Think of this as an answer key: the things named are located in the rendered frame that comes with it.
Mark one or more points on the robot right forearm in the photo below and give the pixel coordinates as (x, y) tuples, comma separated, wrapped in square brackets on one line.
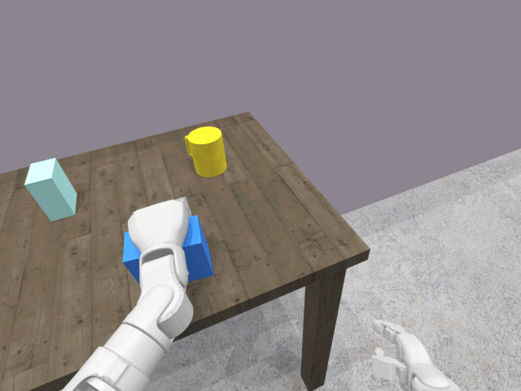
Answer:
[(426, 377)]

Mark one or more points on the left robot hand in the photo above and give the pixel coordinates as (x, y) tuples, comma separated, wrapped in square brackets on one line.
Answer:
[(165, 222)]

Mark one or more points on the table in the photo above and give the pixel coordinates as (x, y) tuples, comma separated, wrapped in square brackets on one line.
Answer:
[(64, 289)]

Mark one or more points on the sponge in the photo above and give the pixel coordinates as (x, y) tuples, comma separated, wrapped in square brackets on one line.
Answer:
[(198, 260)]

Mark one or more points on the right robot hand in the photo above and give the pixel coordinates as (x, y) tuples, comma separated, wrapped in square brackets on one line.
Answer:
[(409, 351)]

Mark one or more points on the robot left forearm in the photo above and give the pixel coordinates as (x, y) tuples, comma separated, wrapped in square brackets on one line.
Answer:
[(163, 311)]

